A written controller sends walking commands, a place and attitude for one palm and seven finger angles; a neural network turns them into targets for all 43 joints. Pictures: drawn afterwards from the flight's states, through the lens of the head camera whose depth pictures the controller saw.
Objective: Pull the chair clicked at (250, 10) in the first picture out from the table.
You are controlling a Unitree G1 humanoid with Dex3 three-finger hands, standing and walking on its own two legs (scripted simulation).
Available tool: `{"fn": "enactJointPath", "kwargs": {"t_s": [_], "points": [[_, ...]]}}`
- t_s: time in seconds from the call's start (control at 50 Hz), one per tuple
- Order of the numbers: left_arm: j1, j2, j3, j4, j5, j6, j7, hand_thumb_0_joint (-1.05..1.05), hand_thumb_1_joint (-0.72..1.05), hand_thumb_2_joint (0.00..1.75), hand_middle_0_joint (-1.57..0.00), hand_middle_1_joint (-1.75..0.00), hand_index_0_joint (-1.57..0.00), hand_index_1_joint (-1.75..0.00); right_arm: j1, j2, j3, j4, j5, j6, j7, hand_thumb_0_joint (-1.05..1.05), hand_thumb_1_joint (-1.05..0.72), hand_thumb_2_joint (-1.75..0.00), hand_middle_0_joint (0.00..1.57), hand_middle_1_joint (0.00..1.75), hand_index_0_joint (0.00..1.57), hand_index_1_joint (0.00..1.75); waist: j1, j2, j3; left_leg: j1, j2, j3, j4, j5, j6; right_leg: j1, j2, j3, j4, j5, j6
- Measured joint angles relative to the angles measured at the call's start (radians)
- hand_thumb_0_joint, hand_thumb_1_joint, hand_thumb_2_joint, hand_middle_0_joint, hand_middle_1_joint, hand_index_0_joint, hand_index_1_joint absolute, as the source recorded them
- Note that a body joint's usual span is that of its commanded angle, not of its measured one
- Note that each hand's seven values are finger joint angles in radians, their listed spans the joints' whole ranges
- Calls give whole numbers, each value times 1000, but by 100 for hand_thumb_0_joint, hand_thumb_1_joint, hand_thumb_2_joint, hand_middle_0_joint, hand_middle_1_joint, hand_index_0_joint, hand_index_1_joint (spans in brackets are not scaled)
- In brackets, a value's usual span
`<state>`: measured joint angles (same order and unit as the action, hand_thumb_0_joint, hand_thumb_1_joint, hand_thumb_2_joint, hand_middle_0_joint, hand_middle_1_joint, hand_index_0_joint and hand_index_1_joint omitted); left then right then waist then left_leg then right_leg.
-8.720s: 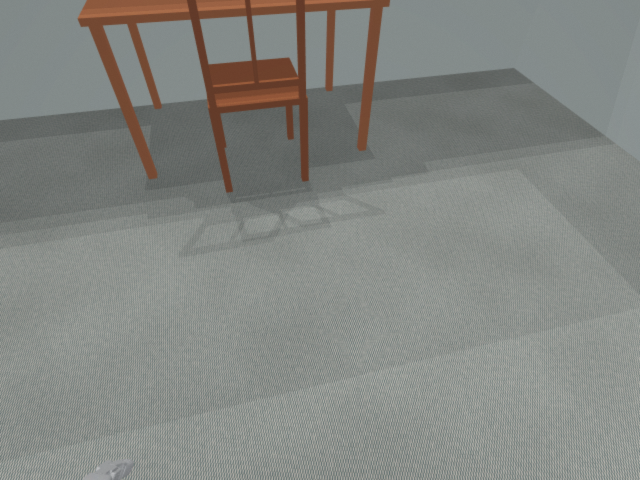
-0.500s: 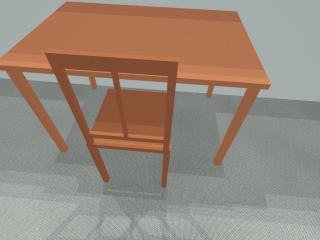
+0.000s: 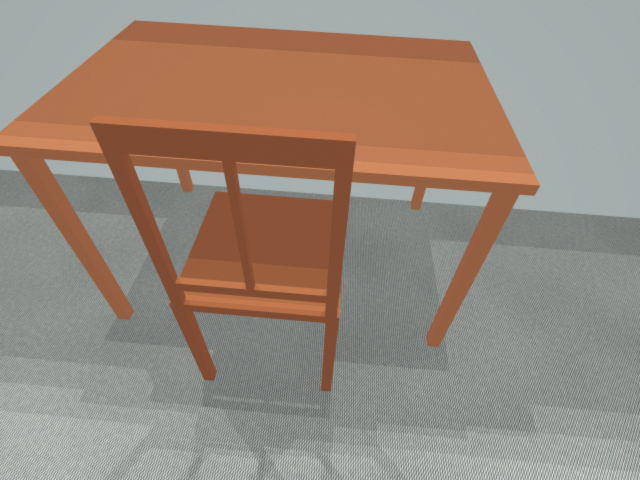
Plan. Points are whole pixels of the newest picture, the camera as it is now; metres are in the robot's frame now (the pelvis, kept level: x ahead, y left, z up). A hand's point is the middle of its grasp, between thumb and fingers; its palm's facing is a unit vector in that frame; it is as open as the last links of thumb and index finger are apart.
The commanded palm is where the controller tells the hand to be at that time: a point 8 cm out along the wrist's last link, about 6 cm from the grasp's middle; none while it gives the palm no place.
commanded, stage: shuffle to correct the standing spot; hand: left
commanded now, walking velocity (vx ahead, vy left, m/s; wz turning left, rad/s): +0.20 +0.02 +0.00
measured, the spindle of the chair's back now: (241, 233) +0.55 +0.19 -0.07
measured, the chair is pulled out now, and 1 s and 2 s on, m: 0.00 0.00 0.00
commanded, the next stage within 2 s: come to a stop and stand still in 0.26 s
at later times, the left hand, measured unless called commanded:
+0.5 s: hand out of the picture +0.05 +0.17 -0.19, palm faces +0.11 -0.98 -0.18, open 7.3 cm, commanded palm none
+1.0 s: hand out of the picture +0.16 +0.19 -0.17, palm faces +0.02 -0.97 -0.24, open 7.3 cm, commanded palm none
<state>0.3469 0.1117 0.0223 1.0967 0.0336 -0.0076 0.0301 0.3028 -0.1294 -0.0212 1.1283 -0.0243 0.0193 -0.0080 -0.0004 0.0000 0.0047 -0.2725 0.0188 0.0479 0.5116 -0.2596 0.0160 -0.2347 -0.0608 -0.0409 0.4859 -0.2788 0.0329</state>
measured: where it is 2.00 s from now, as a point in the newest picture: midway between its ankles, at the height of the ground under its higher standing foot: outside the picture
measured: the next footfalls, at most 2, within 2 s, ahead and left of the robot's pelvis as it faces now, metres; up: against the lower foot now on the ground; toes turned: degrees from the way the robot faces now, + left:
left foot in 0.48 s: +0.16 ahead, +0.11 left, +0.00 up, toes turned +5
right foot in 0.78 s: +0.15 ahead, -0.10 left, +0.00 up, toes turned -1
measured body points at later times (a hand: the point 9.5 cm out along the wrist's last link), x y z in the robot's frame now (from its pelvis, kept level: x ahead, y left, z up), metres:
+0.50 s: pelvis +0.10 +0.02 -0.02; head +0.13 +0.03 +0.43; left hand +0.05 +0.23 -0.18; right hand +0.12 -0.21 -0.17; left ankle +0.12 +0.10 -0.74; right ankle +0.02 -0.15 -0.73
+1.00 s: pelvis +0.11 +0.01 -0.01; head +0.11 +0.00 +0.44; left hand +0.16 +0.24 -0.15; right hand +0.18 -0.23 -0.15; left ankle +0.12 +0.10 -0.74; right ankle +0.11 -0.10 -0.74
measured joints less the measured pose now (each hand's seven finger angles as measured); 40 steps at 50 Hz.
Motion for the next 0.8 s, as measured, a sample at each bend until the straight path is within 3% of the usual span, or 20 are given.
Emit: {"fn": "enactJointPath", "kwargs": {"t_s": [0.14, 0.28, 0.36, 0.42, 0.46, 0.5, 0.56, 0.6, 0.7, 0.8], "points": [[30, 8, 14, 9, -2, -1, -10, 0, 91, 90, -20, -30, -20, -30, 30, -5, -1, -3, 0, -18, -4, 1, -91, -90, 20, 29, 20, 30, 0, -11, 5, 16, -12, 9, 44, -19, 10, 10, -11, 16, 49, -14, 0], [42, 16, 17, 12, 0, -9, -15, 0, 91, 90, -20, -30, -20, -30, 59, 1, 3, 4, 3, -40, -8, 1, -91, -90, 20, 29, 20, 30, 1, -2, 1, 52, -23, 24, 38, -76, 15, 19, -23, 21, 88, -74, -33], [31, 11, 20, 7, -5, -39, -8, 0, 91, 90, -20, -30, -20, -30, 54, 0, 10, 12, 6, -45, -10, 1, -91, -90, 20, 30, 20, 30, 2, 25, 9, 36, -6, 18, 103, -117, 10, 50, -15, 4, 69, -104, 24], [29, 4, 24, -4, 1, -57, 3, 0, 91, 90, -20, -30, -20, -30, 28, -6, 7, 6, 5, -34, -7, 1, -91, -90, 20, 30, 20, 30, 15, 25, 25, -35, -5, 34, 265, -224, 10, 89, -22, -20, 57, -121, 22], [35, -1, 22, -9, 7, -51, 15, 0, 91, 90, -20, -30, -20, -30, -8, -15, 5, -7, 9, -28, -10, 1, -91, -90, 20, 30, 20, 30, 29, 13, 43, -59, -11, 41, 238, -214, 6, 110, -32, -21, 61, -133, 27], [39, -10, 17, -2, -3, -26, 21, 0, 91, 90, -20, -30, -20, -30, -43, -39, 0, -25, 6, -39, -21, 2, -92, -90, 20, 30, 20, 30, 26, 14, 66, -38, -7, 46, 124, 5, 12, 96, -35, -17, 146, -146, 27], [24, -4, 11, 18, -19, 19, 30, 0, 91, 90, -20, -30, -20, -30, -84, -47, -1, -47, 6, -48, -33, 2, -93, -90, 20, 30, 20, 30, 25, -20, 77, 5, -26, 75, 124, -58, 50, 17, -27, 37, 350, -240, 5], [2, 3, 9, 18, -17, 34, 32, 0, 91, 90, -20, -30, -20, -30, -102, -45, 4, -60, 7, -46, -36, 2, -93, -90, 20, 29, 20, 30, 21, -29, 73, 31, -33, 78, 80, -66, 57, -22, -14, 32, 397, -252, 0], [-69, 19, 3, -27, -14, 35, 25, 0, 91, 90, -20, -30, -20, -30, -149, -33, 7, -79, 9, -28, -39, 1, -92, -90, 20, 29, 20, 30, 19, -17, 89, 55, -36, 67, -4, -12, 52, -61, 9, -5, 296, -160, -3], [-94, 39, 7, -73, -3, 23, 19, 0, 91, 90, -20, -30, -20, -30, -167, -32, -3, -88, 10, -6, -31, 1, -92, -90, 20, 30, 20, 30, 22, -11, 83, 24, -36, 70, 40, -31, 35, -19, 23, 2, 108, -22, -24]]}}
